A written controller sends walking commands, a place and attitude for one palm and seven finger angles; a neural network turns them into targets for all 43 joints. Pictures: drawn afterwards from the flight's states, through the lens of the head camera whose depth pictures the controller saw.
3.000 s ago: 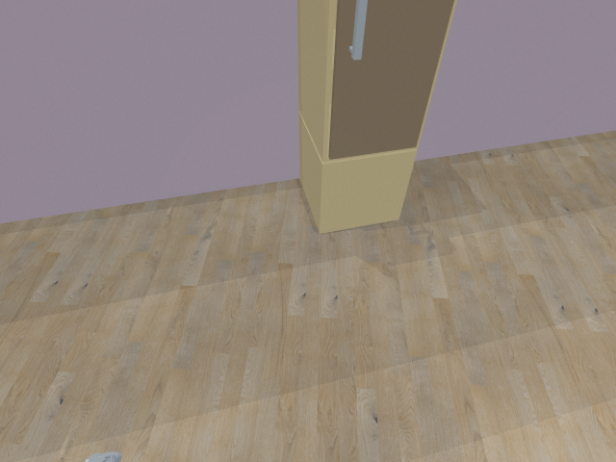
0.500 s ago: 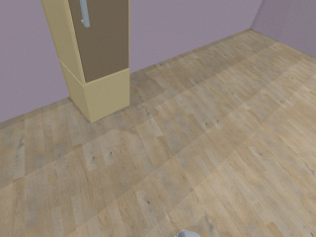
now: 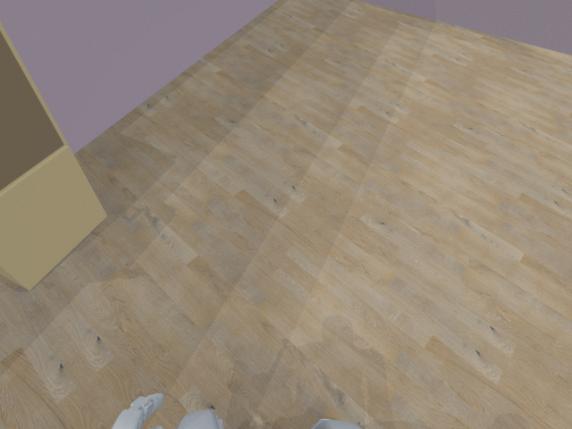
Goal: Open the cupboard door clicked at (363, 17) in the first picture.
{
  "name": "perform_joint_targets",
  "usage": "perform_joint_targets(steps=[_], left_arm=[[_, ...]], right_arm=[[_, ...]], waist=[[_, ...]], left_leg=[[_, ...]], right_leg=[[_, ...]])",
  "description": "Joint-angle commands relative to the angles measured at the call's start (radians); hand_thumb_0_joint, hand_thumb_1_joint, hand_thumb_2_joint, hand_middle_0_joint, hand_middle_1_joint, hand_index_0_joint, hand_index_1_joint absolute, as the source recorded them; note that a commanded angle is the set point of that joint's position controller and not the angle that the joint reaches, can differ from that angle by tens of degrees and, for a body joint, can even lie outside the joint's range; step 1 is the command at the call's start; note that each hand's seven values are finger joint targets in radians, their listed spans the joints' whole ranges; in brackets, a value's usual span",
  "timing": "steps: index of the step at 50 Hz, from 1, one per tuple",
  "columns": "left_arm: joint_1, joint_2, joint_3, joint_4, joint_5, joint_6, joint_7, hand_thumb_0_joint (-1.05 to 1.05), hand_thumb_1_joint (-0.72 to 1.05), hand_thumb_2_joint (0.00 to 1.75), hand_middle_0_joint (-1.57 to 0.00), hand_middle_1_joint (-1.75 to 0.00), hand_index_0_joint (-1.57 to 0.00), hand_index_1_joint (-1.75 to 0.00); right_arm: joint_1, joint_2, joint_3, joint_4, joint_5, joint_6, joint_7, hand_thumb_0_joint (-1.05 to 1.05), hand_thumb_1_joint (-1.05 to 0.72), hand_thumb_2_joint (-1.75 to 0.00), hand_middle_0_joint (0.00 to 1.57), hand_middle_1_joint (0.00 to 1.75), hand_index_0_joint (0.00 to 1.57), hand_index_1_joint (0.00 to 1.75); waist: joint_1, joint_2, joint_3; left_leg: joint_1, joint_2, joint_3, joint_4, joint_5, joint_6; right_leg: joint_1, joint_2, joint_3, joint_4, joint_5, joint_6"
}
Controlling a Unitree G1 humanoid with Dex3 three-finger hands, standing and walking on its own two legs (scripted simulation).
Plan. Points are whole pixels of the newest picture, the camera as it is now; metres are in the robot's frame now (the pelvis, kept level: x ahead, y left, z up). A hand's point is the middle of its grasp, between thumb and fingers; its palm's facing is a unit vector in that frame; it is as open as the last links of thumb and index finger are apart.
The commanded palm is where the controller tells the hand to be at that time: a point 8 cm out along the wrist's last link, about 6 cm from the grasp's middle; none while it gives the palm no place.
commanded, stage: walk to a spot facing it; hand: left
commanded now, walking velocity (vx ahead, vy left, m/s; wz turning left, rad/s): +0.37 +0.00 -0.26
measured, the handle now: out of the picture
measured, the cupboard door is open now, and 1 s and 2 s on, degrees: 0 0 0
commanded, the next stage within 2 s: turn to face it in 0.90 s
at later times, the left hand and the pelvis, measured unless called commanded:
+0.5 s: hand (141, 360) +0.25 +0.23 -0.15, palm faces -0.12 -0.99 -0.12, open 7.4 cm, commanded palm none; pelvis +0.20 +0.06 +0.03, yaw -12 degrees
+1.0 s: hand (234, 226) +0.53 +0.10 -0.15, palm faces -0.33 -0.92 -0.22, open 7.2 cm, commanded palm none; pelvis +0.40 -0.05 +0.01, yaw -21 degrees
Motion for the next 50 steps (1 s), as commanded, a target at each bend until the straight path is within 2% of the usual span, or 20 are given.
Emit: perform_joint_targets(steps=[1, 4, 7, 9, 10, 11, 12, 13, 15, 18, 26, 32, 35, 37, 38, 39, 40, 43, 45, 50], left_arm=[[0.034, 0.154, 0.045, -0.035, 0.018, -0.019, 0.022, 0.0, 0.9, 0.9, -0.2, -0.3, -0.2, -0.3], [0.064, 0.151, 0.05, -0.026, 0.017, -0.019, 0.013, 0.0, 0.9, 0.9, -0.2, -0.3, -0.2, -0.3], [0.099, 0.161, 0.055, -0.018, 0.017, -0.016, 0.01, 0.0, 0.9, 0.9, -0.2, -0.3, -0.2, -0.3], [0.106, 0.151, 0.054, -0.021, 0.012, -0.009, 0.008, 0.0, 0.9, 0.9, -0.2, -0.3, -0.2, -0.3], [0.113, 0.117, 0.047, -0.022, 0.012, -0.006, 0.006, 0.0, 0.9, 0.9, -0.2, -0.3, -0.2, -0.3], [0.122, 0.05, 0.036, -0.043, 0.005, -0.005, 0.0, 0.0, 0.9, 0.9, -0.2, -0.3, -0.2, -0.3], [0.094, 0.031, 0.032, -0.074, 0.007, -0.01, 0.002, 0.0, 0.9, 0.9, -0.2, -0.3, -0.2, -0.3], [0.061, 0.077, 0.047, -0.067, 0.017, -0.007, 0.005, 0.0, 0.9, 0.9, -0.2, -0.3, -0.2, -0.3], [0.103, 0.072, 0.054, -0.033, 0.023, -0.005, -0.015, 0.0, 0.9, 0.9, -0.2, -0.3, -0.2, -0.3], [0.187, 0.019, 0.054, 0.017, 0.028, 0.018, -0.016, 0.0, 0.9, 0.9, -0.2, -0.3, -0.2, -0.3], [0.063, -0.012, 0.043, 0.002, 0.028, 0.029, -0.026, 0.0, 0.9, 0.9, -0.2, -0.3, -0.2, -0.3], [-0.076, -0.033, 0.028, -0.016, 0.02, 0.013, -0.028, 0.0, 0.9, 0.9, -0.2, -0.3, -0.2, -0.3], [0.023, -0.004, 0.033, 0.015, 0.022, -0.001, -0.021, 0.0, 0.9, 0.9, -0.2, -0.3, -0.2, -0.3], [0.286, 0.054, 0.056, 0.094, 0.027, -0.02, -0.013, 0.0, 0.9, 0.9, -0.2, -0.3, -0.2, -0.3], [0.408, 0.165, 0.082, 0.127, 0.03, -0.03, 0.0, 0.0, 0.9, 0.9, -0.2, -0.3, -0.2, -0.3], [0.477, 0.251, 0.098, 0.141, 0.01, -0.033, 0.012, 0.0, 0.9, 0.9, -0.2, -0.3, -0.2, -0.3], [0.43, 0.26, 0.1, 0.127, -0.009, -0.024, 0.022, 0.0, 0.9, 0.9, -0.2, -0.3, -0.2, -0.3], [0.204, 0.094, 0.046, 0.084, 0.0, -0.034, 0.031, 0.0, 0.9, 0.9, -0.2, -0.3, -0.2, -0.3], [0.161, 0.063, 0.033, 0.085, 0.013, -0.047, 0.036, 0.0, 0.9, 0.9, -0.2, -0.3, -0.2, -0.3], [0.149, 0.062, 0.025, 0.079, 0.01, -0.05, 0.03, 0.0, 0.9, 0.9, -0.2, -0.3, -0.2, -0.3]], right_arm=[[0.069, -0.054, -0.019, -0.083, -0.003, -0.011, 0.005, 0.0, -0.9, -0.9, 0.2, 0.3, 0.2, 0.3], [-0.01, -0.058, -0.022, -0.116, -0.006, -0.02, 0.019, 0.0, -0.9, -0.9, 0.2, 0.3, 0.2, 0.3], [-0.065, -0.066, -0.029, -0.137, -0.003, -0.041, 0.024, 0.0, -0.9, -0.9, 0.2, 0.3, 0.2, 0.3], [-0.029, -0.087, -0.034, -0.125, -0.002, -0.053, 0.02, 0.0, -0.9, -0.9, 0.2, 0.3, 0.2, 0.3], [0.034, -0.118, -0.042, -0.105, -0.002, -0.058, 0.011, 0.0, -0.9, -0.9, 0.2, 0.3, 0.2, 0.3], [0.129, -0.206, -0.06, -0.085, -0.018, -0.064, 0.003, 0.0, -0.9, -0.9, 0.2, 0.3, 0.2, 0.3], [0.185, -0.263, -0.068, -0.076, -0.025, -0.063, 0.002, 0.0, -0.9, -0.9, 0.2, 0.3, 0.2, 0.3], [0.121, -0.221, -0.057, -0.076, -0.017, -0.061, -0.006, 0.0, -0.9, -0.9, 0.2, 0.3, 0.2, 0.3], [-0.028, -0.142, -0.033, -0.109, -0.007, -0.074, -0.008, 0.0, -0.9, -0.9, 0.2, 0.3, 0.2, 0.3], [-0.041, -0.095, -0.032, -0.088, -0.004, -0.093, -0.015, 0.0, -0.9, -0.9, 0.2, 0.3, 0.2, 0.3], [0.086, -0.089, -0.028, -0.007, 0.003, -0.095, -0.021, 0.0, -0.9, -0.9, 0.2, 0.3, 0.2, 0.3], [0.154, -0.091, -0.023, 0.045, -0.01, -0.077, -0.018, 0.0, -0.9, -0.9, 0.2, 0.3, 0.2, 0.3], [0.135, -0.117, -0.033, 0.048, -0.008, -0.072, -0.018, 0.0, -0.9, -0.9, 0.2, 0.3, 0.2, 0.3], [0.07, -0.148, -0.037, 0.032, 0.006, -0.072, -0.013, 0.0, -0.9, -0.9, 0.2, 0.3, 0.2, 0.3], [0.082, -0.098, -0.031, 0.01, 0.022, -0.075, 0.0, 0.0, -0.9, -0.9, 0.2, 0.3, 0.2, 0.3], [0.075, -0.034, -0.018, -0.026, 0.03, -0.081, -0.007, 0.0, -0.9, -0.9, 0.2, 0.3, 0.2, 0.3], [-0.009, -0.063, -0.025, -0.049, 0.031, -0.073, -0.012, 0.0, -0.9, -0.9, 0.2, 0.3, 0.2, 0.3], [-0.042, -0.028, -0.023, -0.026, 0.0, -0.05, -0.008, 0.0, -0.9, -0.9, 0.2, 0.3, 0.2, 0.3], [0.041, 0.001, -0.019, 0.002, -0.004, -0.028, -0.004, 0.0, -0.9, -0.9, 0.2, 0.3, 0.2, 0.3], [-0.038, 0.003, -0.015, -0.04, 0.0, -0.014, 0.013, 0.0, -0.9, -0.9, 0.2, 0.3, 0.2, 0.3]], waist=[[0.0, -0.059, -0.081], [0.027, -0.13, -0.045], [0.044, -0.105, -0.044], [0.019, -0.058, -0.045], [-0.009, 0.045, -0.059], [-0.047, 0.268, -0.065], [-0.056, 0.408, -0.062], [-0.037, 0.302, -0.026], [0.047, 0.108, 0.029], [0.079, 0.111, -0.035], [0.04, 0.146, -0.007], [0.001, 0.193, 0.055], [0.057, 0.181, -0.022], [0.197, 0.136, -0.177], [0.24, -0.034, -0.289], [0.224, -0.202, -0.372], [0.221, -0.089, -0.322], [0.102, -0.001, -0.063], [0.039, -0.03, -0.065], [0.031, -0.07, -0.026]], left_leg=[[0.022, 0.011, 0.014, -0.213, 0.089, -0.018], [0.042, -0.027, 0.044, -0.403, 0.15, -0.019], [0.128, -0.068, 0.06, -0.551, 0.142, -0.009], [0.274, -0.096, 0.082, -0.685, 0.153, -0.01], [0.394, -0.067, 0.031, -0.767, 0.069, -0.001], [0.488, 0.132, -0.265, -0.948, -0.168, 0.068], [0.459, 0.321, -0.551, -1.14, -0.361, 0.143], [0.35, 0.34, -0.577, -1.198, -0.455, 0.157], [0.248, 0.263, -0.364, -1.18, -0.278, 0.129], [0.275, 0.159, -0.067, -1.131, 0.053, 0.086], [0.473, 0.15, 0.114, -1.109, 0.4, 0.128], [0.514, 0.17, 0.197, -1.05, 0.569, 0.132], [0.527, 0.176, 0.244, -0.864, 0.926, 0.118], [0.402, 0.134, 0.288, -0.529, 0.956, 0.067], [0.117, 0.068, 0.272, -0.238, 0.58, 0.036], [-0.167, -0.097, 0.175, 0.086, -0.179, -0.008], [-0.204, -0.069, 0.026, 0.179, -0.154, 0.017], [-0.145, 0.028, -0.029, 0.06, 0.066, 0.018], [-0.064, 0.023, -0.013, -0.059, 0.081, 0.007], [-0.047, 0.0, 0.019, -0.329, 0.177, -0.016]], right_leg=[[-0.119, -0.249, 0.241, -0.385, -0.094, -0.126], [-0.126, -0.214, 0.259, -0.399, -0.236, -0.113], [-0.093, -0.222, 0.299, -0.354, -0.265, -0.109], [-0.125, -0.187, 0.279, -0.277, -0.298, -0.082], [-0.186, -0.14, 0.258, -0.144, -0.281, -0.059], [-0.324, -0.024, 0.148, 0.157, -0.278, -0.009], [-0.411, 0.014, 0.069, 0.437, -0.351, 0.021], [-0.418, -0.06, 0.153, 0.592, -0.251, 0.019], [-0.403, -0.125, 0.144, 0.648, -0.086, 0.028], [-0.326, -0.138, 0.126, 0.625, 0.039, 0.058], [-0.428, -0.162, 0.03, 0.392, 0.096, 0.087], [-0.337, -0.116, -0.045, 0.118, 0.05, 0.041], [-0.134, -0.038, -0.098, 0.038, -0.023, -0.014], [0.249, -0.003, -0.113, -0.063, 0.086, -0.044], [0.551, -0.206, 0.141, -0.089, 0.079, -0.11], [0.72, -0.467, 0.6, -0.182, 0.31, -0.235], [0.589, -0.501, 0.63, -0.277, 0.279, -0.26], [0.145, -0.375, 0.347, -0.35, 0.152, -0.147], [0.044, -0.325, 0.233, -0.368, 0.196, -0.126], [0.005, -0.266, 0.148, -0.401, 0.163, -0.116]])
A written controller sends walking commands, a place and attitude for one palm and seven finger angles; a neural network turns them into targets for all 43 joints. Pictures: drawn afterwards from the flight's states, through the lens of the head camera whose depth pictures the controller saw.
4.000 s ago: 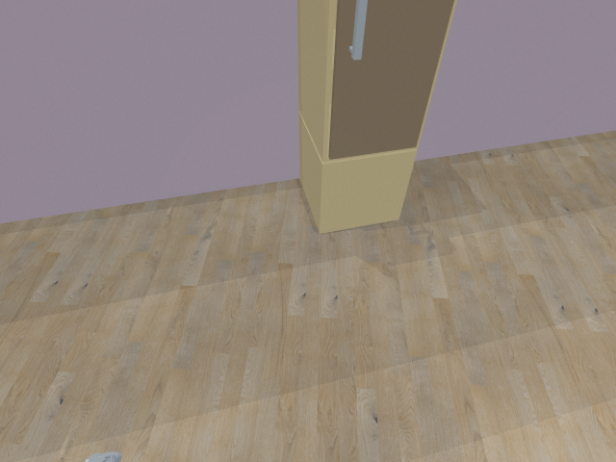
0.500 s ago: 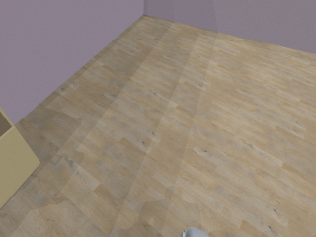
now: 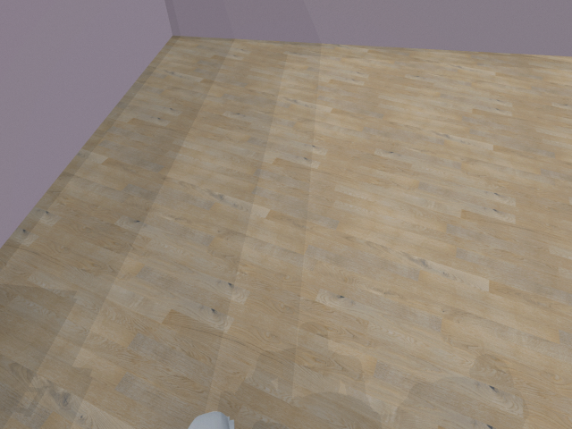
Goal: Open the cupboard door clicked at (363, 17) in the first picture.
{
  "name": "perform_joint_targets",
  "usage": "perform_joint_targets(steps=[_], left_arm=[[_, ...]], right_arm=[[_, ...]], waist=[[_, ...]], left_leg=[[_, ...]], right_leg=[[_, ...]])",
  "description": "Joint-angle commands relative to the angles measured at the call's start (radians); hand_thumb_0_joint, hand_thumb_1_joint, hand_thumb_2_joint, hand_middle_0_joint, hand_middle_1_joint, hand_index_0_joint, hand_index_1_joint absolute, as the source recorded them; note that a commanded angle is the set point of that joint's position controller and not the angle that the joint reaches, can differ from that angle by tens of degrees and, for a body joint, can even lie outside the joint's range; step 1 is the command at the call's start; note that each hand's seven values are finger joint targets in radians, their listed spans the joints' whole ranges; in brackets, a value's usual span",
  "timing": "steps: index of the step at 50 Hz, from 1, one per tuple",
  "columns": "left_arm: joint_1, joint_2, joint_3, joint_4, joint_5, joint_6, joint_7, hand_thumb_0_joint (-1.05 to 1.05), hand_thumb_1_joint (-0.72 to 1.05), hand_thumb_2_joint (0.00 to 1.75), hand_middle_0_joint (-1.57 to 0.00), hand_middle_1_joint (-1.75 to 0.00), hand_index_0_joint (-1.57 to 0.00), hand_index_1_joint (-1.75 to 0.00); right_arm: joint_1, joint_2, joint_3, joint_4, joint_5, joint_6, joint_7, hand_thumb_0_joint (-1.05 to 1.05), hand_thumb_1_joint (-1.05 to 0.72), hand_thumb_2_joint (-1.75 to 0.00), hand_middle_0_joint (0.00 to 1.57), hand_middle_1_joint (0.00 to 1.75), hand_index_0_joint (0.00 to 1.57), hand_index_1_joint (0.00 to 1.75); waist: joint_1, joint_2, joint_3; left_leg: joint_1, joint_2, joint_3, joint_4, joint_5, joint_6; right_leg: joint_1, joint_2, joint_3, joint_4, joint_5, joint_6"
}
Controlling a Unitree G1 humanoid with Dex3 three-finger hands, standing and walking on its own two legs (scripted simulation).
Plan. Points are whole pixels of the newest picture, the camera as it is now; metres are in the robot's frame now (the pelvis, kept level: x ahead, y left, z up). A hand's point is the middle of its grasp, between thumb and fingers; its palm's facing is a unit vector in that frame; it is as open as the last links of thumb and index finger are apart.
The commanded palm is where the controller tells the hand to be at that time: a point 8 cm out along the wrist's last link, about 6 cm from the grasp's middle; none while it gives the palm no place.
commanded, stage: turn to face it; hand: left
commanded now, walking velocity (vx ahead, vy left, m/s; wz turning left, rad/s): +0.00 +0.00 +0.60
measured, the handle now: out of the picture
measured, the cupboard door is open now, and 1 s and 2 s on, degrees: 0 0 0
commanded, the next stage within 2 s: none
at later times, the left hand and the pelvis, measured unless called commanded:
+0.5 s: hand out of the picture +0.14 +0.25 -0.17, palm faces +0.25 -0.94 -0.21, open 7.4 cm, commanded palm none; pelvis +0.11 +0.04 +0.00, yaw +11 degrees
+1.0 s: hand out of the picture +0.07 +0.19 -0.16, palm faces +0.53 -0.82 -0.23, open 7.4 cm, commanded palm none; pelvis +0.12 +0.00 +0.00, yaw +31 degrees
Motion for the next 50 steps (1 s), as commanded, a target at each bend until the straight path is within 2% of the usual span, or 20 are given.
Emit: perform_joint_targets(steps=[1, 6, 9, 10, 11, 12, 13, 15, 17, 22, 26, 30, 31, 32, 33, 34, 37, 39, 46, 50], left_arm=[[0.05, 0.096, 0.008, -0.034, 0.005, -0.022, -0.002, 0.0, 0.9, 0.9, -0.2, -0.3, -0.2, -0.3], [0.105, 0.111, 0.006, -0.001, 0.007, -0.016, 0.009, 0.0, 0.9, 0.9, -0.2, -0.3, -0.2, -0.3], [0.099, 0.122, 0.012, -0.009, 0.001, 0.004, 0.018, 0.0, 0.9, 0.9, -0.2, -0.3, -0.2, -0.3], [0.113, 0.113, 0.014, -0.021, -0.004, 0.013, 0.017, 0.0, 0.9, 0.9, -0.2, -0.3, -0.2, -0.3], [0.165, 0.074, 0.012, -0.04, -0.019, 0.019, 0.016, 0.0, 0.9, 0.9, -0.2, -0.3, -0.2, -0.3], [0.136, 0.079, 0.004, -0.069, -0.011, 0.024, 0.019, 0.0, 0.9, 0.9, -0.2, -0.3, -0.2, -0.3], [0.073, 0.089, 0.011, -0.079, -0.008, 0.035, 0.021, 0.0, 0.9, 0.9, -0.2, -0.3, -0.2, -0.3], [0.014, 0.09, 0.022, -0.094, 0.001, 0.04, 0.008, 0.0, 0.9, 0.9, -0.2, -0.3, -0.2, -0.3], [0.058, 0.067, 0.025, -0.089, 0.0, 0.057, 0.003, 0.0, 0.9, 0.9, -0.2, -0.3, -0.2, -0.3], [0.039, 0.067, 0.034, -0.135, 0.002, 0.08, 0.006, 0.0, 0.9, 0.9, -0.2, -0.3, -0.2, -0.3], [0.006, 0.075, 0.037, -0.18, 0.0, 0.078, 0.007, 0.0, 0.9, 0.9, -0.2, -0.3, -0.2, -0.3], [0.076, 0.097, 0.038, -0.187, -0.006, 0.072, 0.011, 0.0, 0.9, 0.9, -0.2, -0.3, -0.2, -0.3], [0.131, 0.113, 0.044, -0.18, -0.006, 0.067, 0.015, 0.0, 0.9, 0.9, -0.2, -0.3, -0.2, -0.3], [0.16, 0.192, 0.059, -0.186, 0.009, 0.059, 0.022, 0.0, 0.9, 0.9, -0.2, -0.3, -0.2, -0.3], [0.113, 0.281, 0.066, -0.216, 0.019, 0.059, 0.025, 0.0, 0.9, 0.9, -0.2, -0.3, -0.2, -0.3], [0.038, 0.27, 0.06, -0.246, 0.009, 0.059, 0.029, 0.0, 0.9, 0.9, -0.2, -0.3, -0.2, -0.3], [-0.084, 0.177, 0.031, -0.262, 0.01, 0.047, 0.024, 0.0, 0.9, 0.9, -0.2, -0.3, -0.2, -0.3], [-0.036, 0.177, 0.027, -0.251, 0.011, 0.042, 0.022, 0.0, 0.9, 0.9, -0.2, -0.3, -0.2, -0.3], [0.076, 0.245, 0.042, -0.206, 0.017, 0.056, 0.016, 0.0, 0.9, 0.9, -0.2, -0.3, -0.2, -0.3], [0.065, 0.265, 0.055, -0.196, 0.012, 0.064, 0.011, 0.0, 0.9, 0.9, -0.2, -0.3, -0.2, -0.3]], right_arm=[[0.067, -0.015, 0.006, -0.031, 0.012, -0.002, 0.022, 0.0, -0.9, -0.9, 0.2, 0.3, 0.2, 0.3], [-0.05, -0.037, 0.014, -0.058, 0.017, -0.014, 0.027, 0.0, -0.9, -0.9, 0.2, 0.3, 0.2, 0.3], [0.031, -0.094, 0.004, -0.042, 0.01, -0.012, 0.023, 0.0, -0.9, -0.9, 0.2, 0.3, 0.2, 0.3], [0.103, -0.157, -0.011, -0.034, 0.006, -0.012, 0.021, 0.0, -0.9, -0.9, 0.2, 0.3, 0.2, 0.3], [0.156, -0.244, -0.027, -0.041, -0.001, -0.009, 0.014, 0.0, -0.9, -0.9, 0.2, 0.3, 0.2, 0.3], [0.175, -0.261, -0.024, -0.036, 0.011, 0.001, 0.002, 0.0, -0.9, -0.9, 0.2, 0.3, 0.2, 0.3], [0.135, -0.26, -0.027, -0.042, 0.014, 0.002, -0.005, 0.0, -0.9, -0.9, 0.2, 0.3, 0.2, 0.3], [0.004, -0.204, -0.021, -0.088, 0.013, 0.004, -0.004, 0.0, -0.9, -0.9, 0.2, 0.3, 0.2, 0.3], [-0.055, -0.198, -0.02, -0.114, 0.012, 0.005, -0.001, 0.0, -0.9, -0.9, 0.2, 0.3, 0.2, 0.3], [-0.061, -0.227, -0.045, -0.141, 0.008, 0.024, 0.008, 0.0, -0.9, -0.9, 0.2, 0.3, 0.2, 0.3], [-0.054, -0.246, -0.062, -0.155, 0.005, 0.036, 0.012, 0.0, -0.9, -0.9, 0.2, 0.3, 0.2, 0.3], [-0.093, -0.252, -0.075, -0.185, 0.007, 0.049, 0.018, 0.0, -0.9, -0.9, 0.2, 0.3, 0.2, 0.3], [-0.114, -0.24, -0.076, -0.199, 0.012, 0.052, 0.021, 0.0, -0.9, -0.9, 0.2, 0.3, 0.2, 0.3], [-0.108, -0.178, -0.069, -0.215, 0.021, 0.058, 0.027, 0.0, -0.9, -0.9, 0.2, 0.3, 0.2, 0.3], [-0.112, -0.123, -0.059, -0.25, 0.016, 0.054, 0.027, 0.0, -0.9, -0.9, 0.2, 0.3, 0.2, 0.3], [-0.112, -0.195, -0.07, -0.249, 0.005, 0.059, 0.029, 0.0, -0.9, -0.9, 0.2, 0.3, 0.2, 0.3], [-0.079, -0.164, -0.063, -0.202, 0.006, 0.073, 0.045, 0.0, -0.9, -0.9, 0.2, 0.3, 0.2, 0.3], [-0.076, -0.155, -0.053, -0.197, 0.012, 0.072, 0.047, 0.0, -0.9, -0.9, 0.2, 0.3, 0.2, 0.3], [-0.217, -0.148, -0.03, -0.235, 0.02, 0.071, 0.05, 0.0, -0.9, -0.9, 0.2, 0.3, 0.2, 0.3], [-0.169, -0.171, -0.028, -0.231, 0.022, 0.053, 0.045, 0.0, -0.9, -0.9, 0.2, 0.3, 0.2, 0.3]], waist=[[0.004, -0.137, 0.05], [0.047, -0.118, 0.035], [0.003, -0.071, -0.014], [-0.016, 0.074, -0.07], [-0.018, 0.289, -0.139], [-0.028, 0.306, -0.177], [-0.029, 0.234, -0.162], [0.011, 0.119, -0.05], [0.037, 0.098, -0.068], [0.028, 0.096, -0.071], [0.014, 0.117, -0.076], [0.051, 0.122, -0.081], [0.081, 0.1, -0.091], [0.095, -0.096, -0.081], [0.095, -0.362, -0.031], [0.069, -0.257, -0.018], [-0.004, -0.18, 0.063], [0.014, -0.194, 0.019], [0.09, -0.247, -0.009], [0.07, -0.241, -0.083]], left_leg=[[0.046, -0.009, 0.01, -0.201, 0.084, -0.012], [0.095, -0.067, 0.029, -0.395, 0.104, 0.016], [0.281, -0.097, 0.029, -0.549, 0.262, 0.034], [0.418, -0.034, -0.068, -0.587, 0.531, 0.072], [0.573, 0.171, -0.318, -0.62, 0.86, 0.198], [0.559, 0.256, -0.457, -0.706, 0.829, 0.287], [0.502, 0.239, -0.455, -0.737, 0.63, 0.287], [0.334, 0.154, -0.365, -0.774, 0.36, 0.235], [0.262, 0.091, -0.28, -0.806, 0.242, 0.199], [0.224, 0.059, -0.329, -0.843, 0.033, 0.207], [0.249, 0.042, -0.389, -0.819, 0.041, 0.21], [0.167, -0.007, -0.417, -0.765, 0.071, 0.178], [0.091, -0.045, -0.389, -0.712, 0.026, 0.138], [-0.082, -0.154, -0.282, -0.507, -0.097, 0.066], [-0.203, -0.265, -0.094, -0.226, -0.234, -0.003], [-0.123, -0.195, -0.144, -0.048, -0.221, 0.014], [-0.087, -0.147, -0.096, 0.115, -0.079, -0.008], [-0.082, -0.15, -0.062, 0.072, -0.076, -0.027], [0.041, -0.147, 0.023, -0.233, -0.147, -0.027], [0.194, -0.165, 0.061, -0.517, -0.057, -0.002]], right_leg=[[-0.065, -0.263, 0.157, -0.269, 0.214, -0.085], [0.108, -0.299, 0.091, -0.167, 0.475, -0.041], [0.117, -0.277, 0.022, 0.048, 0.506, 0.023], [0.033, -0.215, -0.022, 0.225, 0.339, 0.071], [-0.155, -0.105, -0.06, 0.451, -0.112, 0.127], [-0.21, -0.061, 0.035, 0.669, -0.445, 0.134], [-0.272, -0.091, 0.11, 0.74, -0.395, 0.13], [-0.296, -0.139, 0.138, 0.716, -0.271, 0.137], [-0.23, -0.134, 0.125, 0.648, -0.196, 0.144], [-0.198, -0.111, 0.111, 0.485, -0.181, 0.154], [-0.175, -0.081, 0.109, 0.359, -0.193, 0.152], [0.009, -0.047, 0.096, 0.11, -0.11, 0.137], [0.129, -0.071, 0.102, -0.046, -0.041, 0.126], [0.242, -0.256, 0.293, -0.229, -0.173, 0.063], [0.177, -0.519, 0.547, -0.322, -0.212, -0.04], [0.002, -0.544, 0.492, -0.323, -0.216, -0.064], [-0.053, -0.377, 0.22, -0.209, 0.098, -0.013], [0.056, -0.355, 0.131, -0.152, 0.3, -0.01], [0.149, -0.401, 0.069, -0.084, 0.453, -0.023], [0.191, -0.398, 0.012, 0.052, 0.511, 0.02]])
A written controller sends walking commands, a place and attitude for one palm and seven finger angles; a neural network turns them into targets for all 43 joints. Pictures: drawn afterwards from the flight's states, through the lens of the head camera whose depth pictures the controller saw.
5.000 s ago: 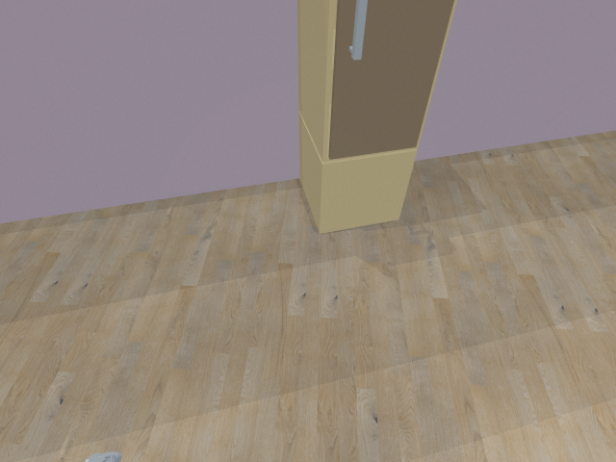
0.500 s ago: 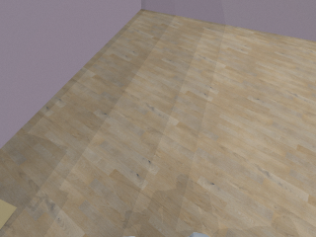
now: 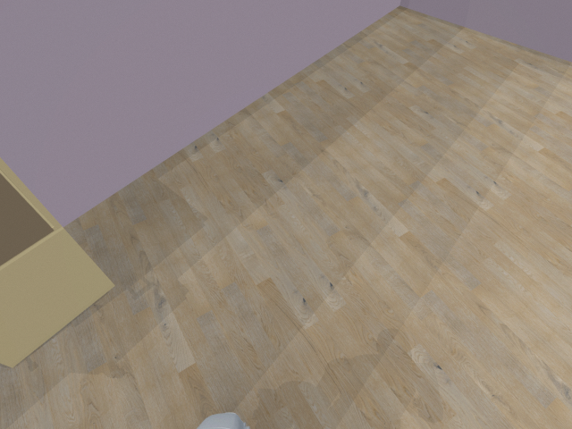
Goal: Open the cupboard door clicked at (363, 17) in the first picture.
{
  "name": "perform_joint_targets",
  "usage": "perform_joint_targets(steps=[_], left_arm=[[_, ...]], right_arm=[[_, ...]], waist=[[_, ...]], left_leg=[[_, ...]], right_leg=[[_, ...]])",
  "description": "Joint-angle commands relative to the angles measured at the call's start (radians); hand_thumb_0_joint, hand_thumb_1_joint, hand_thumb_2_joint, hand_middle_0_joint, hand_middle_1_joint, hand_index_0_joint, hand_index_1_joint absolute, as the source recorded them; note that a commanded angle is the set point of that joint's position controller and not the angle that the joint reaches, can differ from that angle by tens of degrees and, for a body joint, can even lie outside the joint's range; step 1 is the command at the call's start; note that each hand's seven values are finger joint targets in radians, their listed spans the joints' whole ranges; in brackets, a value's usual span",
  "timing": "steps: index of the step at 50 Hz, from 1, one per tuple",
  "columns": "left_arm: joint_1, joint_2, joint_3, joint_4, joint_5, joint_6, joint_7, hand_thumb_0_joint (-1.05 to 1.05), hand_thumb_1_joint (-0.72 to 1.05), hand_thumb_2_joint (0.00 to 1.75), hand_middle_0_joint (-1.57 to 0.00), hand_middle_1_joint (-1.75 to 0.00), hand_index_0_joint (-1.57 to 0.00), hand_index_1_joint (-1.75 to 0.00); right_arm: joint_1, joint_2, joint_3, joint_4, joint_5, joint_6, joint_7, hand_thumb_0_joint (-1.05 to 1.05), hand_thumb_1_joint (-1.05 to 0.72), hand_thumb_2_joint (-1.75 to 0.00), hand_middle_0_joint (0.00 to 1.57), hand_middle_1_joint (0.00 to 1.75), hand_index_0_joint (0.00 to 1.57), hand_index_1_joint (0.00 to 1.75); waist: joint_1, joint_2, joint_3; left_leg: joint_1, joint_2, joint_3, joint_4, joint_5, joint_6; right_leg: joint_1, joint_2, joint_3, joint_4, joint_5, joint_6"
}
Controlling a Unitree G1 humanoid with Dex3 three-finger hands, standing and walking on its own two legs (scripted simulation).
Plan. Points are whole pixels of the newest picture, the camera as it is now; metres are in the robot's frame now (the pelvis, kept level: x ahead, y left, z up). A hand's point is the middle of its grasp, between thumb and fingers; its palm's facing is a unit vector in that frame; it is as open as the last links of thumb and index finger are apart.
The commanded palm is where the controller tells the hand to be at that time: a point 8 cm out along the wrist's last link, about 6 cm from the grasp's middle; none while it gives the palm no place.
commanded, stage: turn to face it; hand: left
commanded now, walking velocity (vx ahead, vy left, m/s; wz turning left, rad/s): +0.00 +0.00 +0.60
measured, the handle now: out of the picture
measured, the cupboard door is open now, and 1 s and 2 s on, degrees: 0 0 0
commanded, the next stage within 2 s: take the last steps up to it in 1.36 s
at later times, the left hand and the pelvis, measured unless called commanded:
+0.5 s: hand out of the picture +0.06 +0.23 -0.14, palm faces +0.29 -0.91 -0.31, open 7.4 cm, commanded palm none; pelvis +0.00 -0.01 -0.01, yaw +17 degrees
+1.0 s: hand out of the picture -0.11 +0.23 -0.18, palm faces +0.60 -0.76 -0.26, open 7.4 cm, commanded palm none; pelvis -0.02 +0.02 +0.00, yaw +35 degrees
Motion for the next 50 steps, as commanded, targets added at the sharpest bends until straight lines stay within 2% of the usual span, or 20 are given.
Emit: perform_joint_targets(steps=[1, 2, 3, 5, 8, 10, 16, 20, 21, 22, 23, 24, 28, 37, 41, 42, 43, 44, 48, 50], left_arm=[[0.037, 0.242, 0.077, -0.048, -0.008, -0.008, 0.01, 0.0, 0.9, 0.9, -0.2, -0.3, -0.2, -0.3], [0.038, 0.208, 0.077, -0.069, -0.015, -0.005, 0.005, 0.0, 0.9, 0.9, -0.2, -0.3, -0.2, -0.3], [-0.003, 0.136, 0.053, -0.122, -0.017, -0.007, -0.004, 0.0, 0.9, 0.9, -0.2, -0.3, -0.2, -0.3], [-0.116, 0.141, 0.053, -0.133, -0.013, 0.008, 0.012, 0.0, 0.9, 0.9, -0.2, -0.3, -0.2, -0.3], [-0.075, 0.14, 0.061, -0.086, -0.012, 0.009, -0.004, 0.0, 0.9, 0.9, -0.2, -0.3, -0.2, -0.3], [-0.052, 0.14, 0.061, -0.077, -0.012, 0.012, -0.006, 0.0, 0.9, 0.9, -0.2, -0.3, -0.2, -0.3], [-0.082, 0.129, 0.054, -0.111, -0.015, 0.011, 0.001, 0.0, 0.9, 0.9, -0.2, -0.3, -0.2, -0.3], [-0.012, 0.138, 0.053, -0.109, -0.02, -0.005, 0.007, 0.0, 0.9, 0.9, -0.2, -0.3, -0.2, -0.3], [0.029, 0.15, 0.058, -0.103, -0.021, -0.012, 0.01, 0.0, 0.9, 0.9, -0.2, -0.3, -0.2, -0.3], [0.062, 0.21, 0.069, -0.103, -0.01, -0.024, 0.017, 0.0, 0.9, 0.9, -0.2, -0.3, -0.2, -0.3], [0.06, 0.301, 0.084, -0.113, 0.005, -0.027, 0.022, 0.0, 0.9, 0.9, -0.2, -0.3, -0.2, -0.3], [0.044, 0.293, 0.077, -0.124, -0.005, -0.021, 0.023, 0.0, 0.9, 0.9, -0.2, -0.3, -0.2, -0.3], [-0.11, 0.183, 0.049, -0.149, -0.003, -0.026, 0.023, 0.0, 0.9, 0.9, -0.2, -0.3, -0.2, -0.3], [0.028, 0.249, 0.069, -0.079, 0.005, -0.014, 0.018, 0.0, 0.9, 0.9, -0.2, -0.3, -0.2, -0.3], [0.013, 0.249, 0.077, -0.067, -0.006, -0.002, 0.012, 0.0, 0.9, 0.9, -0.2, -0.3, -0.2, -0.3], [0.022, 0.214, 0.074, -0.08, -0.015, 0.004, 0.006, 0.0, 0.9, 0.9, -0.2, -0.3, -0.2, -0.3], [-0.015, 0.138, 0.053, -0.129, -0.019, 0.004, -0.003, 0.0, 0.9, 0.9, -0.2, -0.3, -0.2, -0.3], [-0.094, 0.153, 0.046, -0.142, -0.005, 0.017, 0.009, 0.0, 0.9, 0.9, -0.2, -0.3, -0.2, -0.3], [-0.067, 0.145, 0.056, -0.08, -0.012, 0.011, -0.003, 0.0, 0.9, 0.9, -0.2, -0.3, -0.2, -0.3], [-0.05, 0.141, 0.054, -0.066, -0.013, 0.012, -0.004, 0.0, 0.9, 0.9, -0.2, -0.3, -0.2, -0.3]], right_arm=[[0.014, -0.087, -0.009, -0.095, 0.004, -0.054, -0.008, 0.0, -0.9, -0.9, 0.2, 0.3, 0.2, 0.3], [0.087, -0.176, -0.034, -0.082, -0.003, -0.065, -0.013, 0.0, -0.9, -0.9, 0.2, 0.3, 0.2, 0.3], [0.157, -0.286, -0.061, -0.07, 0.001, -0.067, -0.019, 0.0, -0.9, -0.9, 0.2, 0.3, 0.2, 0.3], [0.173, -0.254, -0.053, -0.041, 0.006, -0.066, -0.041, 0.0, -0.9, -0.9, 0.2, 0.3, 0.2, 0.3], [0.006, -0.176, -0.026, -0.085, -0.003, -0.069, -0.045, 0.0, -0.9, -0.9, 0.2, 0.3, 0.2, 0.3], [-0.001, -0.174, -0.024, -0.089, -0.001, -0.071, -0.043, 0.0, -0.9, -0.9, 0.2, 0.3, 0.2, 0.3], [0.02, -0.187, -0.037, -0.091, -0.006, -0.059, -0.036, 0.0, -0.9, -0.9, 0.2, 0.3, 0.2, 0.3], [-0.013, -0.183, -0.043, -0.102, -0.003, -0.051, -0.033, 0.0, -0.9, -0.9, 0.2, 0.3, 0.2, 0.3], [-0.022, -0.169, -0.041, -0.109, 0.003, -0.051, -0.032, 0.0, -0.9, -0.9, 0.2, 0.3, 0.2, 0.3], [-0.002, -0.116, -0.036, -0.118, 0.011, -0.052, -0.027, 0.0, -0.9, -0.9, 0.2, 0.3, 0.2, 0.3], [0.008, -0.053, -0.023, -0.146, 0.012, -0.053, -0.023, 0.0, -0.9, -0.9, 0.2, 0.3, 0.2, 0.3], [-0.004, -0.105, -0.036, -0.145, -0.002, -0.045, -0.025, 0.0, -0.9, -0.9, 0.2, 0.3, 0.2, 0.3], [0.035, -0.081, -0.03, -0.081, -0.003, -0.025, -0.002, 0.0, -0.9, -0.9, 0.2, 0.3, 0.2, 0.3], [-0.067, -0.044, 0.0, -0.1, 0.009, -0.035, 0.002, 0.0, -0.9, -0.9, 0.2, 0.3, 0.2, 0.3], [0.037, -0.079, -0.006, -0.081, 0.006, -0.052, -0.004, 0.0, -0.9, -0.9, 0.2, 0.3, 0.2, 0.3], [0.098, -0.158, -0.026, -0.07, 0.002, -0.063, -0.008, 0.0, -0.9, -0.9, 0.2, 0.3, 0.2, 0.3], [0.164, -0.27, -0.053, -0.065, -0.001, -0.067, -0.015, 0.0, -0.9, -0.9, 0.2, 0.3, 0.2, 0.3], [0.224, -0.27, -0.053, -0.028, 0.005, -0.065, -0.026, 0.0, -0.9, -0.9, 0.2, 0.3, 0.2, 0.3], [0.031, -0.165, -0.016, -0.076, -0.002, -0.071, -0.046, 0.0, -0.9, -0.9, 0.2, 0.3, 0.2, 0.3], [0.031, -0.158, -0.013, -0.075, 0.0, -0.075, -0.046, 0.0, -0.9, -0.9, 0.2, 0.3, 0.2, 0.3]], waist=[[-0.012, -0.146, -0.184], [-0.055, 0.058, -0.25], [-0.096, 0.349, -0.258], [-0.11, 0.27, -0.232], [-0.035, 0.183, -0.122], [-0.027, 0.182, -0.138], [-0.04, 0.161, -0.144], [-0.005, 0.173, -0.148], [0.02, 0.146, -0.162], [0.035, -0.019, -0.18], [0.038, -0.313, -0.16], [0.037, -0.241, -0.154], [-0.04, -0.147, -0.064], [0.042, -0.208, -0.114], [-0.016, -0.141, -0.173], [-0.052, 0.051, -0.22], [-0.088, 0.358, -0.21], [-0.122, 0.296, -0.224], [-0.031, 0.193, -0.13], [-0.03, 0.163, -0.147]], left_leg=[[0.164, -0.03, 0.054, -0.35, 0.2, 0.028], [0.393, 0.116, -0.13, -0.407, 0.471, 0.097], [0.527, 0.381, -0.451, -0.393, 0.947, 0.252], [0.413, 0.339, -0.404, -0.384, 0.805, 0.291], [0.235, 0.198, -0.27, -0.417, 0.66, 0.213], [0.231, 0.174, -0.255, -0.431, 0.614, 0.208], [0.208, 0.168, -0.365, -0.435, 0.498, 0.228], [0.117, 0.126, -0.401, -0.357, 0.539, 0.197], [0.051, 0.096, -0.393, -0.304, 0.485, 0.166], [-0.087, 0.015, -0.32, -0.16, 0.287, 0.102], [-0.255, -0.14, -0.121, 0.092, -0.137, 0.019], [-0.225, -0.083, -0.169, 0.275, -0.17, 0.028], [-0.195, -0.023, -0.105, 0.447, 0.034, 0.0], [-0.062, -0.021, 0.028, 0.003, -0.039, -0.005], [0.157, -0.024, 0.045, -0.321, 0.173, 0.022], [0.345, 0.088, -0.113, -0.408, 0.375, 0.075], [0.447, 0.353, -0.457, -0.434, 0.783, 0.22], [0.406, 0.374, -0.463, -0.435, 0.771, 0.268], [0.246, 0.197, -0.272, -0.436, 0.628, 0.213], [0.258, 0.178, -0.254, -0.438, 0.654, 0.213]], right_leg=[[0.11, -0.179, 0.076, 0.062, 0.571, -0.049], [-0.097, -0.113, 0.039, 0.26, 0.361, 0.014], [-0.395, 0.015, 0.059, 0.476, -0.321, 0.083], [-0.421, 0.021, 0.213, 0.595, -0.289, 0.07], [-0.341, 0.039, 0.223, 0.555, -0.114, 0.073], [-0.299, 0.056, 0.22, 0.488, -0.088, 0.076], [-0.222, 0.104, 0.226, 0.289, -0.095, 0.069], [-0.035, 0.149, 0.204, 0.029, 0.006, 0.055], [0.072, 0.131, 0.21, -0.107, 0.097, 0.049], [0.211, -0.016, 0.349, -0.255, 0.107, 0.012], [0.238, -0.295, 0.621, -0.319, 0.193, -0.108], [0.112, -0.335, 0.586, -0.318, 0.181, -0.168], [0.002, -0.162, 0.297, -0.261, 0.247, -0.13], [0.141, -0.207, 0.173, -0.167, 0.495, -0.143], [0.08, -0.19, 0.08, 0.019, 0.457, -0.057], [-0.095, -0.128, 0.046, 0.2, 0.281, 0.004], [-0.381, 0.012, 0.047, 0.417, -0.314, 0.082], [-0.389, 0.018, 0.173, 0.536, -0.343, 0.066], [-0.343, 0.031, 0.223, 0.571, -0.104, 0.068], [-0.304, 0.049, 0.219, 0.503, -0.09, 0.07]])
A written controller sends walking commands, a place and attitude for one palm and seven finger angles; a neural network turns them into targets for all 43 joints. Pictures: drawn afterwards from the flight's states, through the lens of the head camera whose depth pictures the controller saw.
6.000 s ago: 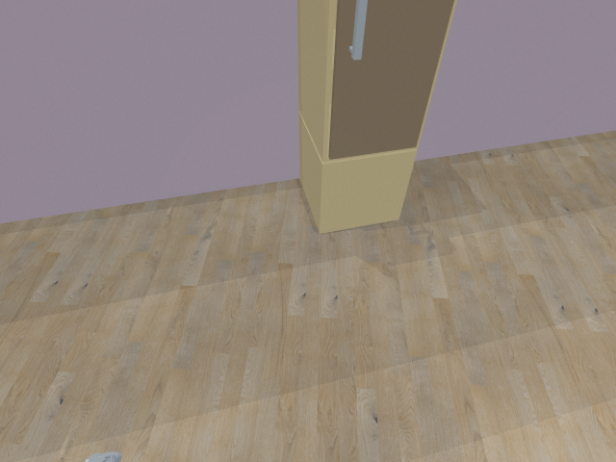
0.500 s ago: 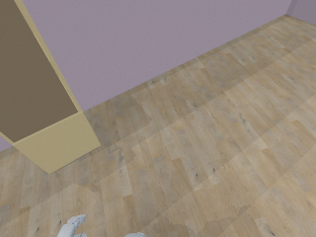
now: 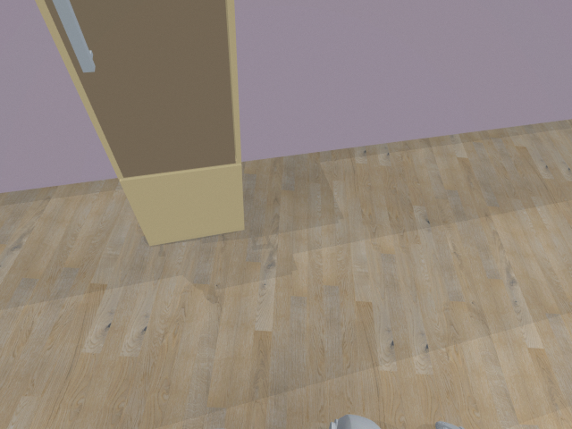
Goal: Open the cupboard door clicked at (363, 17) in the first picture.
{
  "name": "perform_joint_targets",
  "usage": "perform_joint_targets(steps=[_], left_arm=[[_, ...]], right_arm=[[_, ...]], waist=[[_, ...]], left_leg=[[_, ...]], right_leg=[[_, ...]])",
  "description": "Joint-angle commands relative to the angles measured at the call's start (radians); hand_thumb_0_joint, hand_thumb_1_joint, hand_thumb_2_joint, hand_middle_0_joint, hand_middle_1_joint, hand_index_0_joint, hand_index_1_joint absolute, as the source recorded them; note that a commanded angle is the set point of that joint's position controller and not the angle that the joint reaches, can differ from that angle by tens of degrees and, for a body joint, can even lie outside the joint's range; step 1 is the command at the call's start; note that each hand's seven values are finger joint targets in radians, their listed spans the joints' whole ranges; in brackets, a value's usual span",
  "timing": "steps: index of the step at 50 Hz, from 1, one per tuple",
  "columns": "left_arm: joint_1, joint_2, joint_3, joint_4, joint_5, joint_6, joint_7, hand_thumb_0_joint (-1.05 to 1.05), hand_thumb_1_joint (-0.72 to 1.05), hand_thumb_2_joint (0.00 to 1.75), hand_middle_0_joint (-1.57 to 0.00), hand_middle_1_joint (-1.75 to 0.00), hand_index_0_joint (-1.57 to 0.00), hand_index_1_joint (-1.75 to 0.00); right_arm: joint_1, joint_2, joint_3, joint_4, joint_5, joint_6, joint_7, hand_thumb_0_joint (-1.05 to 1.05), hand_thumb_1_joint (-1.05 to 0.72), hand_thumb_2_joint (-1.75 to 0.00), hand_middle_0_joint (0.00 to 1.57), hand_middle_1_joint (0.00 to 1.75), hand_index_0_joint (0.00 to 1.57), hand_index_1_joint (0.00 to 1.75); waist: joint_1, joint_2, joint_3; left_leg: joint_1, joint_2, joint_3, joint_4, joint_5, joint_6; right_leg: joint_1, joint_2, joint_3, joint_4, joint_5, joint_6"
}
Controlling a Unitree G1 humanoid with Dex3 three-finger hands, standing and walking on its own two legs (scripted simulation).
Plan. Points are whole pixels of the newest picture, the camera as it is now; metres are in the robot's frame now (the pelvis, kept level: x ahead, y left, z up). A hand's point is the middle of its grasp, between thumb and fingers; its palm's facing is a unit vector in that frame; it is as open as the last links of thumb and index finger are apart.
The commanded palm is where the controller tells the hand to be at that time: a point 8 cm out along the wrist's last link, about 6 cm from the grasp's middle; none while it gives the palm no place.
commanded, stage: turn to face it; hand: left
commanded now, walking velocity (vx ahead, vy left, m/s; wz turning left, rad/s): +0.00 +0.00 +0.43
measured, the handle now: (74, 26) +0.76 +0.48 +0.12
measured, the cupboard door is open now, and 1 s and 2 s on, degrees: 0 0 0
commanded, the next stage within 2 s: take the last steps up to it in 0.36 s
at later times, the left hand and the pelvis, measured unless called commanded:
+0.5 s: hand out of the picture +0.02 +0.16 -0.14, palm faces +0.24 -0.93 -0.27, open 7.4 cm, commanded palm none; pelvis -0.01 -0.04 +0.01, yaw +12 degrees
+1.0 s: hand out of the picture -0.04 +0.22 -0.17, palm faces +0.35 -0.92 -0.17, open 7.4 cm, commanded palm none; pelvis +0.03 +0.05 +0.01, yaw +17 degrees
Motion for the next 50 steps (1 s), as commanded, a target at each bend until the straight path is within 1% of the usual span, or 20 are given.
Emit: perform_joint_targets(steps=[1, 9, 12, 13, 14, 15, 17, 18, 20, 24, 30, 33, 36, 37, 38, 39, 40, 43, 45, 50], left_arm=[[-0.034, 0.053, 0.011, -0.102, 0.002, -0.042, -0.002, 0.0, 0.9, 0.9, -0.2, -0.3, -0.2, -0.3], [-0.043, 0.024, -0.002, -0.118, -0.003, -0.048, 0.008, 0.0, 0.9, 0.9, -0.2, -0.3, -0.2, -0.3], [0.057, 0.032, 0.0, -0.092, -0.006, -0.065, 0.014, 0.0, 0.9, 0.9, -0.2, -0.3, -0.2, -0.3], [0.091, 0.066, 0.004, -0.083, 0.0, -0.076, 0.018, 0.0, 0.9, 0.9, -0.2, -0.3, -0.2, -0.3], [0.1, 0.152, 0.02, -0.081, 0.017, -0.088, 0.026, 0.0, 0.9, 0.9, -0.2, -0.3, -0.2, -0.3], [0.089, 0.204, 0.023, -0.099, 0.017, -0.083, 0.023, 0.0, 0.9, 0.9, -0.2, -0.3, -0.2, -0.3], [0.012, 0.135, 0.016, -0.108, 0.009, -0.083, 0.026, 0.0, 0.9, 0.9, -0.2, -0.3, -0.2, -0.3], [-0.023, 0.103, 0.008, -0.113, 0.009, -0.084, 0.024, 0.0, 0.9, 0.9, -0.2, -0.3, -0.2, -0.3], [-0.039, 0.071, 0.001, -0.11, 0.009, -0.089, 0.024, 0.0, 0.9, 0.9, -0.2, -0.3, -0.2, -0.3], [0.068, 0.078, 0.002, -0.059, 0.015, -0.094, 0.023, 0.0, 0.9, 0.9, -0.2, -0.3, -0.2, -0.3], [0.172, 0.1, 0.014, 0.027, 0.024, -0.11, 0.012, 0.0, 0.9, 0.9, -0.2, -0.3, -0.2, -0.3], [0.169, 0.108, 0.014, 0.054, 0.027, -0.11, 0.007, 0.0, 0.9, 0.9, -0.2, -0.3, -0.2, -0.3], [0.126, 0.088, 0.009, 0.074, 0.013, -0.101, 0.001, 0.0, 0.9, 0.9, -0.2, -0.3, -0.2, -0.3], [0.114, 0.05, -0.001, 0.071, 0.008, -0.095, -0.004, 0.0, 0.9, 0.9, -0.2, -0.3, -0.2, -0.3], [0.092, -0.016, -0.016, 0.047, 0.006, -0.091, -0.012, 0.0, 0.9, 0.9, -0.2, -0.3, -0.2, -0.3], [0.019, -0.033, -0.027, 0.006, 0.015, -0.093, -0.012, 0.0, 0.9, 0.9, -0.2, -0.3, -0.2, -0.3], [-0.034, -0.02, -0.023, -0.001, 0.021, -0.088, -0.009, 0.0, 0.9, 0.9, -0.2, -0.3, -0.2, -0.3], [0.027, -0.03, -0.022, 0.06, 0.019, -0.093, -0.03, 0.0, 0.9, 0.9, -0.2, -0.3, -0.2, -0.3], [0.071, -0.043, -0.023, 0.089, 0.018, -0.092, -0.032, 0.0, 0.9, 0.9, -0.2, -0.3, -0.2, -0.3], [0.007, -0.043, -0.02, 0.066, 0.014, -0.083, -0.027, 0.0, 0.9, 0.9, -0.2, -0.3, -0.2, -0.3]], right_arm=[[0.031, -0.193, -0.043, -0.05, 0.003, -0.018, -0.023, 0.0, -0.9, -0.9, 0.2, 0.3, 0.2, 0.3], [0.039, -0.192, -0.049, -0.04, -0.004, -0.002, -0.02, 0.0, -0.9, -0.9, 0.2, 0.3, 0.2, 0.3], [0.007, -0.177, -0.049, -0.043, 0.004, -0.001, -0.018, 0.0, -0.9, -0.9, 0.2, 0.3, 0.2, 0.3], [0.015, -0.144, -0.046, -0.045, 0.012, -0.003, -0.014, 0.0, -0.9, -0.9, 0.2, 0.3, 0.2, 0.3], [0.043, -0.074, -0.034, -0.059, 0.021, -0.005, -0.008, 0.0, -0.9, -0.9, 0.2, 0.3, 0.2, 0.3], [0.033, -0.082, -0.041, -0.078, 0.015, 0.004, -0.009, 0.0, -0.9, -0.9, 0.2, 0.3, 0.2, 0.3], [0.018, -0.1, -0.05, -0.039, 0.004, 0.028, -0.008, 0.0, -0.9, -0.9, 0.2, 0.3, 0.2, 0.3], [0.031, -0.099, -0.049, -0.018, 0.003, 0.03, -0.002, 0.0, -0.9, -0.9, 0.2, 0.3, 0.2, 0.3], [0.066, -0.084, -0.045, 0.012, 0.003, 0.029, 0.003, 0.0, -0.9, -0.9, 0.2, 0.3, 0.2, 0.3], [0.021, -0.063, -0.03, 0.019, 0.003, 0.029, 0.001, 0.0, -0.9, -0.9, 0.2, 0.3, 0.2, 0.3], [-0.064, -0.048, -0.017, 0.008, 0.002, 0.004, 0.018, 0.0, -0.9, -0.9, 0.2, 0.3, 0.2, 0.3], [-0.035, -0.025, -0.007, 0.015, 0.005, -0.013, 0.02, 0.0, -0.9, -0.9, 0.2, 0.3, 0.2, 0.3], [0.114, -0.021, 0.0, 0.072, 0.005, -0.032, 0.008, 0.0, -0.9, -0.9, 0.2, 0.3, 0.2, 0.3], [0.185, -0.069, -0.011, 0.097, 0.004, -0.039, -0.003, 0.0, -0.9, -0.9, 0.2, 0.3, 0.2, 0.3], [0.27, -0.153, -0.032, 0.116, -0.005, -0.041, -0.013, 0.0, -0.9, -0.9, 0.2, 0.3, 0.2, 0.3], [0.332, -0.198, -0.038, 0.128, -0.006, -0.039, -0.019, 0.0, -0.9, -0.9, 0.2, 0.3, 0.2, 0.3], [0.32, -0.186, -0.036, 0.137, -0.004, -0.042, -0.025, 0.0, -0.9, -0.9, 0.2, 0.3, 0.2, 0.3], [0.205, -0.085, 0.0, 0.117, 0.002, -0.065, -0.035, 0.0, -0.9, -0.9, 0.2, 0.3, 0.2, 0.3], [0.214, -0.061, 0.003, 0.13, 0.008, -0.082, -0.039, 0.0, -0.9, -0.9, 0.2, 0.3, 0.2, 0.3], [0.296, -0.045, 0.004, 0.176, 0.013, -0.099, -0.047, 0.0, -0.9, -0.9, 0.2, 0.3, 0.2, 0.3]], waist=[[-0.032, 0.196, -0.129], [-0.039, 0.207, -0.116], [0.014, 0.182, -0.152], [0.026, 0.092, -0.165], [0.02, -0.171, -0.171], [0.027, -0.201, -0.141], [0.001, -0.158, -0.058], [-0.016, -0.105, -0.03], [-0.032, -0.103, -0.042], [0.02, -0.118, -0.066], [0.073, -0.12, -0.045], [0.058, -0.128, -0.054], [-0.014, -0.061, -0.068], [-0.05, 0.065, -0.076], [-0.093, 0.305, -0.054], [-0.122, 0.361, -0.001], [-0.118, 0.351, 0.04], [-0.039, 0.17, 0.097], [-0.017, 0.153, 0.056], [-0.02, 0.132, 0.045]], left_leg=[[0.151, 0.222, -0.229, -0.222, 0.511, 0.127], [0.109, 0.217, -0.326, -0.206, 0.463, 0.143], [0.042, 0.171, -0.31, -0.113, 0.447, 0.095], [-0.031, 0.114, -0.265, -0.033, 0.308, 0.041], [-0.216, -0.025, -0.117, 0.156, -0.002, -0.037], [-0.234, -0.057, -0.099, 0.353, -0.299, -0.059], [-0.241, -0.019, -0.14, 0.577, -0.216, -0.055], [-0.249, -0.002, -0.128, 0.621, -0.148, -0.061], [-0.243, 0.011, -0.1, 0.631, -0.077, -0.077], [-0.222, 0.019, -0.056, 0.486, -0.106, -0.094], [-0.217, 0.057, 0.004, 0.266, -0.143, -0.075], [-0.107, 0.044, 0.038, 0.11, -0.151, -0.052], [0.193, 0.01, 0.111, -0.155, -0.003, -0.041], [0.342, 0.073, 0.022, -0.212, -0.061, -0.021], [0.393, 0.278, -0.266, -0.321, -0.255, 0.058], [0.337, 0.392, -0.437, -0.437, -0.359, 0.139], [0.258, 0.406, -0.459, -0.466, -0.407, 0.157], [0.17, 0.301, -0.251, -0.452, -0.133, 0.129], [0.2, 0.253, -0.156, -0.434, 0.089, 0.118], [0.292, 0.266, -0.109, -0.415, 0.347, 0.146]], right_leg=[[-0.05, 0.01, 0.052, -0.039, 0.055, 0.009], [0.086, 0.072, 0.039, -0.321, 0.033, -0.01], [0.271, 0.085, 0.027, -0.603, 0.222, -0.018], [0.377, 0.029, 0.076, -0.737, 0.312, -0.03], [0.486, -0.214, 0.331, -0.796, 0.439, -0.116], [0.366, -0.379, 0.411, -0.812, 0.541, -0.224], [0.225, -0.279, 0.344, -0.843, 0.379, -0.236], [0.211, -0.23, 0.262, -0.829, 0.367, -0.219], [0.236, -0.182, 0.155, -0.807, 0.42, -0.195], [0.324, -0.187, 0.143, -0.803, 0.461, -0.21], [0.385, -0.249, 0.202, -0.894, 0.107, -0.227], [0.334, -0.24, 0.176, -0.886, 0.086, -0.222], [0.164, -0.154, 0.055, -0.791, -0.008, -0.152], [0.023, -0.103, 0.002, -0.673, -0.048, -0.111], [-0.15, 0.011, -0.104, -0.439, -0.078, -0.061], [-0.238, 0.052, -0.088, -0.247, -0.114, -0.061], [-0.259, 0.019, -0.011, -0.113, -0.089, -0.075], [-0.213, -0.021, 0.03, -0.016, 0.127, -0.07], [-0.177, -0.015, 0.017, -0.019, 0.201, -0.055], [-0.234, -0.017, 0.02, -0.082, 0.254, -0.037]])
